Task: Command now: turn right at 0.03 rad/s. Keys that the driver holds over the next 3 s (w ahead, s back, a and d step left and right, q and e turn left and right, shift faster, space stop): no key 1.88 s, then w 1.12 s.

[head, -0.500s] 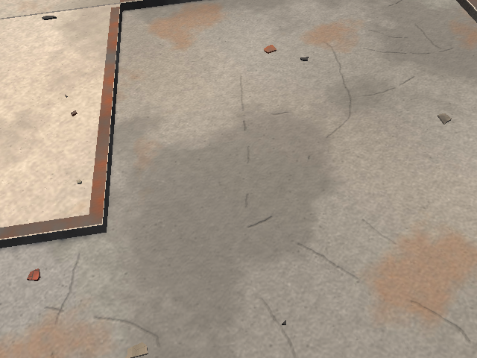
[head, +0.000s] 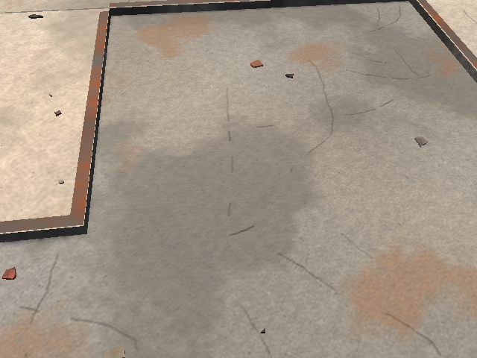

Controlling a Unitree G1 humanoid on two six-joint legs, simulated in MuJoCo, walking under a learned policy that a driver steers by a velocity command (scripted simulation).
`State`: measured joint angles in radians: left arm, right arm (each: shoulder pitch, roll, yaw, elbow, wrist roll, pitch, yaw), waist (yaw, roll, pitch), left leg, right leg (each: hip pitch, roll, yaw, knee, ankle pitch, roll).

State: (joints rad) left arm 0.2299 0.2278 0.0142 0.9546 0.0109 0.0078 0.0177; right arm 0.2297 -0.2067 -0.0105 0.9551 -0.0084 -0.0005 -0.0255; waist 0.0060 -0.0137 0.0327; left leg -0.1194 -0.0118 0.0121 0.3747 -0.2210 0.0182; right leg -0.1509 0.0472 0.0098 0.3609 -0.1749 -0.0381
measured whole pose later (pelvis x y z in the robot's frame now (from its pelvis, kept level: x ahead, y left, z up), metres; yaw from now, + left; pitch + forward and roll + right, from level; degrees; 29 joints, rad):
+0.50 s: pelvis +0.00 +0.01 +0.00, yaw +0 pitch -2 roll +0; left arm 0.27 0.17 -0.01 1.14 0.01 0.00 0.03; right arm 0.28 -0.17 0.01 1.12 -0.01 -0.01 -0.03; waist 0.00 -0.01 0.02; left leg -0.13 -0.03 0.01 0.37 -0.21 0.04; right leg -0.16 0.03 0.01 0.36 -0.17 -0.02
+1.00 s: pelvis +0.01 +0.02 +0.00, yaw +1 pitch -1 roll +0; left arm 0.30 0.14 -0.01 1.18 0.01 0.00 0.04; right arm 0.32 -0.14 0.02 1.15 -0.01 -0.01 -0.04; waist 0.00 0.00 0.02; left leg -0.13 -0.04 0.00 0.38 -0.23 0.04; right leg -0.17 0.02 0.01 0.38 -0.20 -0.01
